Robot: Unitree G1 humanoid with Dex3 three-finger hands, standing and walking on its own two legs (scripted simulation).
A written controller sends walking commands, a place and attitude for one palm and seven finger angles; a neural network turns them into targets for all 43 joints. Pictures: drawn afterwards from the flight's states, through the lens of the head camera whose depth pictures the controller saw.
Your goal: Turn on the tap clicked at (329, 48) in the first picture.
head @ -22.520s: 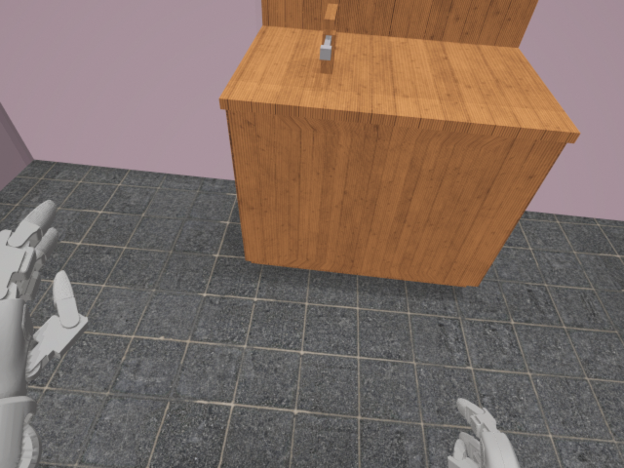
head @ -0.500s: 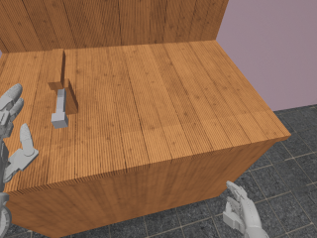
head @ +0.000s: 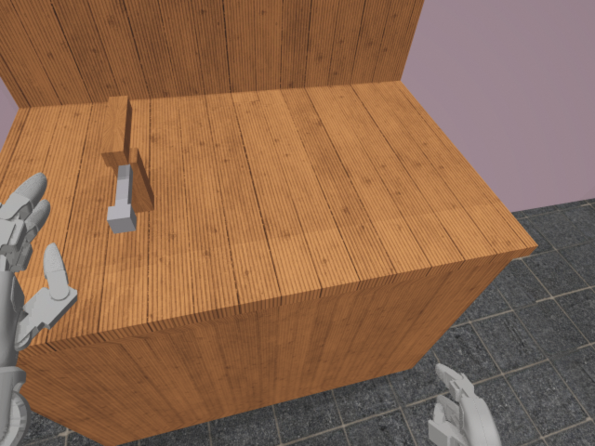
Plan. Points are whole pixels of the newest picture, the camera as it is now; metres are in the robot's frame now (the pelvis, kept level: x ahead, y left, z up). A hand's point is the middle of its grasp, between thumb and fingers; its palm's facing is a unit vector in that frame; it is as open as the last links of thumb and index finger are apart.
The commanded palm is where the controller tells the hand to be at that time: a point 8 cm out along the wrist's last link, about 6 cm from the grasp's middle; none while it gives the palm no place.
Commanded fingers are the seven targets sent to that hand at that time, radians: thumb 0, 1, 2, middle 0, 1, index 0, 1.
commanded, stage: come to a stop and stand still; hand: left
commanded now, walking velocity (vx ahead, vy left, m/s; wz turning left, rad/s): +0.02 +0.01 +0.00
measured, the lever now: (122, 218) +0.36 +0.27 +0.09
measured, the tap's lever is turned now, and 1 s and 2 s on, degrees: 0 0 0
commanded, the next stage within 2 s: look again from close up in 1.00 s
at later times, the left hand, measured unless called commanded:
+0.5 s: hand (49, 299) +0.21 +0.26 +0.16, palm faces +0.44 -0.84 -0.32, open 7.4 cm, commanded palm +0.15 +0.28 +0.17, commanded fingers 0.00 0.90 0.90 -0.20 -0.30 -0.20 -0.30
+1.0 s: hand (60, 290) +0.22 +0.26 +0.16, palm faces +0.39 -0.85 -0.35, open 7.4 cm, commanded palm +0.16 +0.29 +0.17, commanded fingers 0.00 0.90 0.90 -0.20 -0.30 -0.20 -0.30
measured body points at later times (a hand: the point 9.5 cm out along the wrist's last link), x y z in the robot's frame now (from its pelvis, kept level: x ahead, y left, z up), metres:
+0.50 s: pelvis -0.01 +0.00 +0.00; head +0.00 +0.02 +0.44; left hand +0.18 +0.30 +0.18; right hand +0.16 -0.22 -0.08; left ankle +0.02 +0.08 -0.74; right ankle +0.02 -0.14 -0.74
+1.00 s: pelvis +0.00 +0.01 +0.00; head +0.03 +0.03 +0.45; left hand +0.19 +0.30 +0.18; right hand +0.20 -0.21 -0.07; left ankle +0.02 +0.08 -0.74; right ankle +0.02 -0.14 -0.74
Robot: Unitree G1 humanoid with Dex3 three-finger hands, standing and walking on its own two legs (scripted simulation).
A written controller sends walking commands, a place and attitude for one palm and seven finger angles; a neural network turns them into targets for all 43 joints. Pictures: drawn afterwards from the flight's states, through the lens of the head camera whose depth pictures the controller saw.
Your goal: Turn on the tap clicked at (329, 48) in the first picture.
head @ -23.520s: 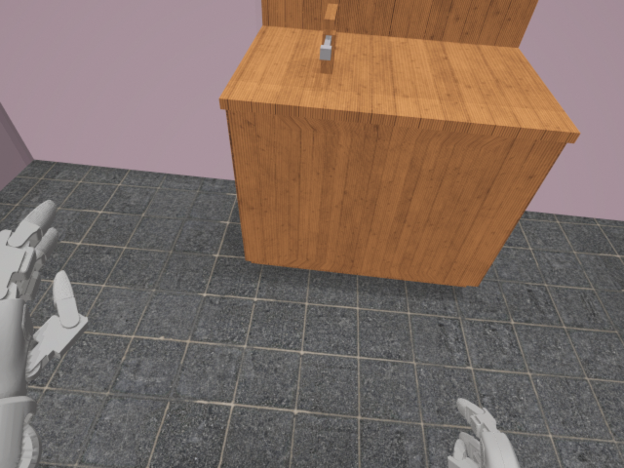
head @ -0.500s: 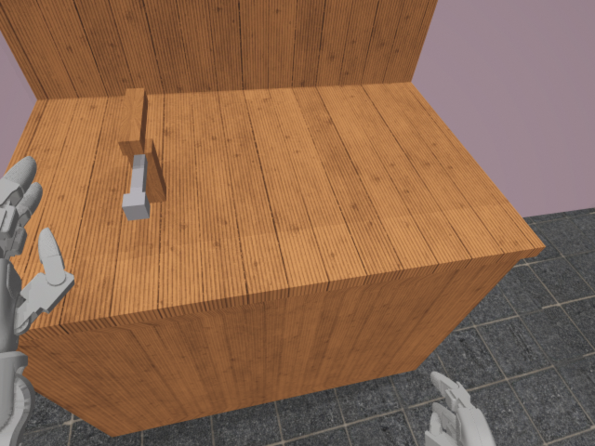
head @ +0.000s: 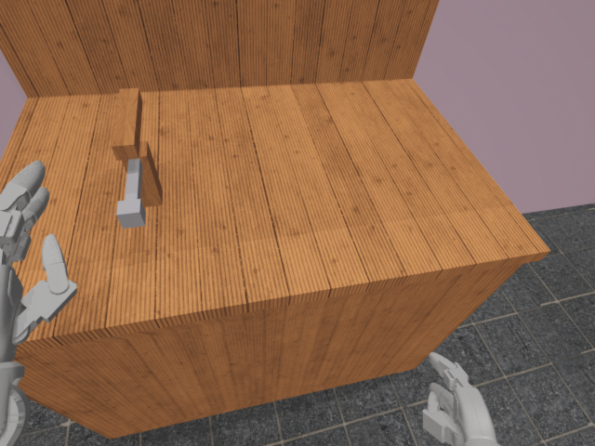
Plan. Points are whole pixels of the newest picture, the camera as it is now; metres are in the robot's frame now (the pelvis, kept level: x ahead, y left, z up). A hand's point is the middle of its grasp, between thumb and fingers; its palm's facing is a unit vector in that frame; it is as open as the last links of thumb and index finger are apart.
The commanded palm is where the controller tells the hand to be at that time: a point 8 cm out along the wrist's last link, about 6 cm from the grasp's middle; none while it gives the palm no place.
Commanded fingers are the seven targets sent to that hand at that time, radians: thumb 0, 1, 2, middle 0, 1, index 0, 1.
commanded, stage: look again from close up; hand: left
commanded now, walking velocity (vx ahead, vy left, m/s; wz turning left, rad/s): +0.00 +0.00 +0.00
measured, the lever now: (131, 213) +0.36 +0.27 +0.10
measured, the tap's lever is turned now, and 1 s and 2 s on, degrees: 0 0 0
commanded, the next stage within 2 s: shuffle to correct the standing spot in 0.38 s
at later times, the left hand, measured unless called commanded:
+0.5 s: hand (70, 297) +0.21 +0.25 +0.16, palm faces +0.39 -0.85 -0.37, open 7.4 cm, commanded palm +0.15 +0.28 +0.17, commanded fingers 0.00 0.90 0.90 -0.20 -0.30 -0.20 -0.30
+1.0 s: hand (140, 285) +0.23 +0.19 +0.15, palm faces +0.33 -0.85 -0.40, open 7.4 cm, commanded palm +0.17 +0.23 +0.17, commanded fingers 0.00 0.90 0.90 -0.20 -0.30 -0.20 -0.30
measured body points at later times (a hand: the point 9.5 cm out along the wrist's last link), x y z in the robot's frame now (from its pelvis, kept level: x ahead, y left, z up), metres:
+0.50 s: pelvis -0.01 +0.00 +0.00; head +0.01 +0.02 +0.45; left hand +0.18 +0.29 +0.17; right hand +0.18 -0.23 -0.07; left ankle +0.01 +0.07 -0.74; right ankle +0.01 -0.15 -0.74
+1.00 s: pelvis +0.01 -0.04 +0.00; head +0.03 -0.04 +0.45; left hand +0.21 +0.23 +0.18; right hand +0.17 -0.29 -0.09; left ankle +0.01 +0.07 -0.74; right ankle +0.01 -0.15 -0.74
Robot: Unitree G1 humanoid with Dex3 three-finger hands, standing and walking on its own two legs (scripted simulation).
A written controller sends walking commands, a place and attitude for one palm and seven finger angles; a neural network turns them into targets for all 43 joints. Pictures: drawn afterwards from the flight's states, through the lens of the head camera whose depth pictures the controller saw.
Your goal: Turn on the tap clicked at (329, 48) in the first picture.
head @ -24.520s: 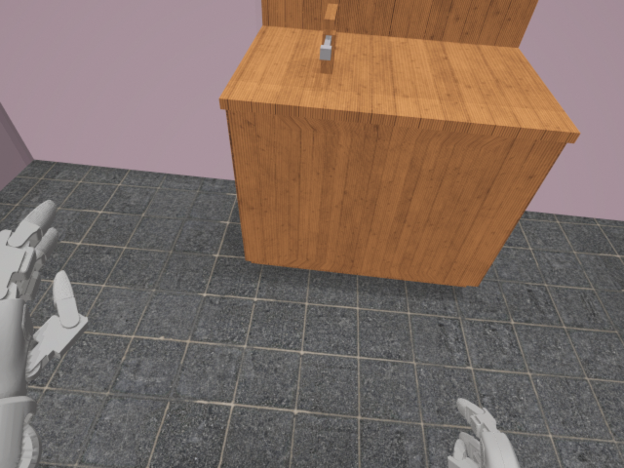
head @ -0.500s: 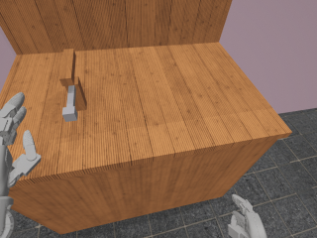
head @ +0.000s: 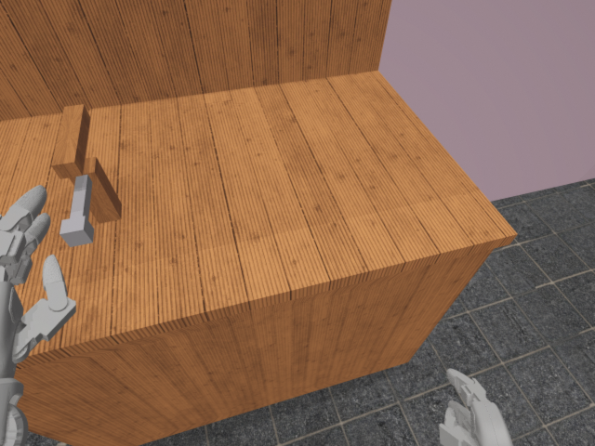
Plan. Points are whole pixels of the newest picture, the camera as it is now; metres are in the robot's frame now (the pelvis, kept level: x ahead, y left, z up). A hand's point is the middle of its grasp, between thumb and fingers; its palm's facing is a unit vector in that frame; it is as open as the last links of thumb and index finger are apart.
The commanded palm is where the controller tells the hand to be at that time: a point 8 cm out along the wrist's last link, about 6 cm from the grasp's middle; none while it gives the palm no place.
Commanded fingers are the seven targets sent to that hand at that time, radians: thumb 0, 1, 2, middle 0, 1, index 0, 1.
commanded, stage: come to a stop and stand still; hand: left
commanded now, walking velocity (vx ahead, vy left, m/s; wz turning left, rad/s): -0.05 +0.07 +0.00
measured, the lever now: (77, 231) +0.35 +0.32 +0.10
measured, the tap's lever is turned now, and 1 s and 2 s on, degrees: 0 0 0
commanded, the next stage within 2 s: look again from close up in 0.76 s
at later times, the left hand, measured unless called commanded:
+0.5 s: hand (39, 320) +0.21 +0.27 +0.14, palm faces +0.25 -0.87 -0.43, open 7.4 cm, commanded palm +0.15 +0.32 +0.18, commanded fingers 0.00 0.90 0.90 -0.20 -0.30 -0.20 -0.30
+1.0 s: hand out of the picture +0.20 +0.31 +0.16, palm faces +0.38 -0.85 -0.37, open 7.4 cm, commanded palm +0.14 +0.34 +0.18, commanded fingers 0.00 0.90 0.90 -0.20 -0.30 -0.20 -0.30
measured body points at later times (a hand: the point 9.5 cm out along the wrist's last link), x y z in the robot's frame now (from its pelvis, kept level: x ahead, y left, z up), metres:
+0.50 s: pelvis -0.02 +0.04 +0.00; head +0.01 +0.06 +0.45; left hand +0.19 +0.32 +0.16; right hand +0.16 -0.17 -0.07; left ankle +0.00 +0.11 -0.74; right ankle +0.01 -0.10 -0.74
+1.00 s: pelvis -0.02 +0.06 +0.00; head +0.00 +0.08 +0.45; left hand +0.18 +0.35 +0.18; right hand +0.17 -0.16 -0.06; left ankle +0.00 +0.11 -0.74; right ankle +0.01 -0.10 -0.74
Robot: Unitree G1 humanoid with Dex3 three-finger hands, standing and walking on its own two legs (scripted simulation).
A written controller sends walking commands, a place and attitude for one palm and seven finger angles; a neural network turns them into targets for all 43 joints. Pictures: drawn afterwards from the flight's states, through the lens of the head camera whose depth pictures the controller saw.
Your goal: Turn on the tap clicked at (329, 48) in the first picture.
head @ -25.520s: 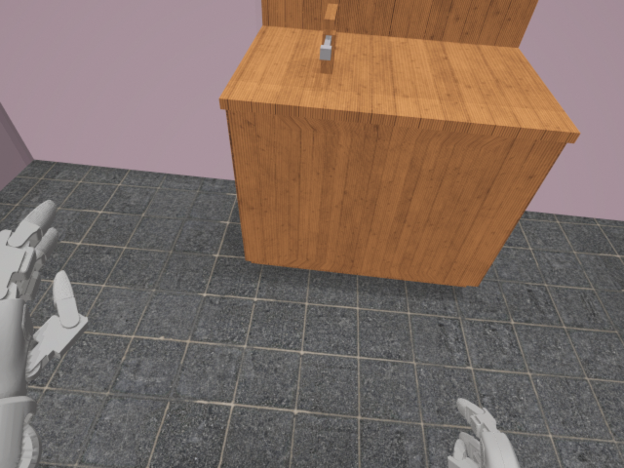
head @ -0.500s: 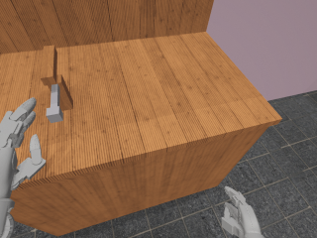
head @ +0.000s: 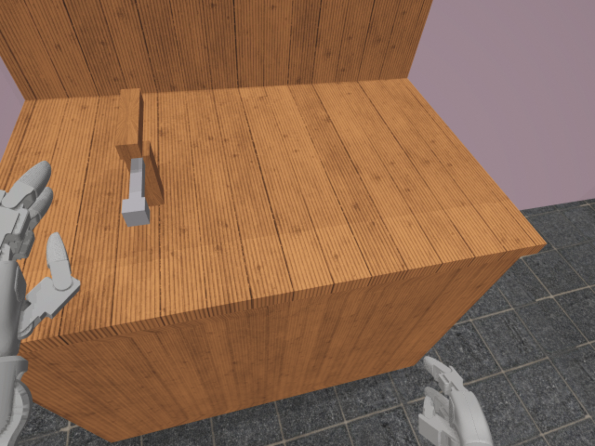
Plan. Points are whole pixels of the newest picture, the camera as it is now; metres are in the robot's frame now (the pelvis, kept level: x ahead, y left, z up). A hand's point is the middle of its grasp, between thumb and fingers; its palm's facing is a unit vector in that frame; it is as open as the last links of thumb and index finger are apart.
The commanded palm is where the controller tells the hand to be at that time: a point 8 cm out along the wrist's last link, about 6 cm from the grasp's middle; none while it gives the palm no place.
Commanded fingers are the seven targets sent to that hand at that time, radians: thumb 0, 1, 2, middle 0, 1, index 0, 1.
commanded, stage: look again from close up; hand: left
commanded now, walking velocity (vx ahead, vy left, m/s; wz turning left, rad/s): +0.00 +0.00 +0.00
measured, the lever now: (136, 211) +0.36 +0.26 +0.10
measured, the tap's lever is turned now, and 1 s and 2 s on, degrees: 0 0 0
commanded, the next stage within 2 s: turn the palm inward beside the body in 0.18 s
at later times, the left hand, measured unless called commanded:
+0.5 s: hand (79, 269) +0.23 +0.24 +0.17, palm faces +0.36 -0.86 -0.37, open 7.4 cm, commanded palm +0.16 +0.27 +0.17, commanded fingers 0.00 0.90 0.90 -0.20 -0.30 -0.20 -0.30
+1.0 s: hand (128, 302) +0.21 +0.19 +0.16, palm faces +0.44 -0.84 -0.32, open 7.4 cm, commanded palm +0.15 +0.24 +0.17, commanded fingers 0.00 0.90 0.90 -0.20 -0.30 -0.20 -0.30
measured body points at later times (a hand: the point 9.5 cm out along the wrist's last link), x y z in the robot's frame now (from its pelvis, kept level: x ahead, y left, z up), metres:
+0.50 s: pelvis -0.01 -0.03 +0.00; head -0.01 -0.04 +0.45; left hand +0.20 +0.28 +0.19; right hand +0.20 -0.24 -0.07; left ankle +0.02 +0.06 -0.74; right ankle +0.02 -0.15 -0.74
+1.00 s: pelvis +0.01 -0.09 -0.02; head +0.01 -0.11 +0.43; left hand +0.18 +0.24 +0.17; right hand +0.22 -0.30 -0.11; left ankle +0.02 +0.06 -0.74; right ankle +0.02 -0.15 -0.74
